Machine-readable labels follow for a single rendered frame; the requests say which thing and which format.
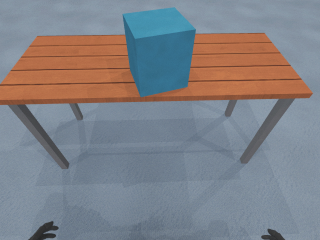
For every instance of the robot left hand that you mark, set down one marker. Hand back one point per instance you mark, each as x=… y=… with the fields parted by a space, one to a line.
x=45 y=228

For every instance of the carton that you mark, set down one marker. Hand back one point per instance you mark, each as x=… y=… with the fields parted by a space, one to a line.
x=160 y=46

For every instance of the table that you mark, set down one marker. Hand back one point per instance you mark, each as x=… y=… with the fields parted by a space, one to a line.
x=72 y=69

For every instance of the robot right hand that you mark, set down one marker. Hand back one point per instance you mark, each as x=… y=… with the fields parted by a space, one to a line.
x=274 y=235

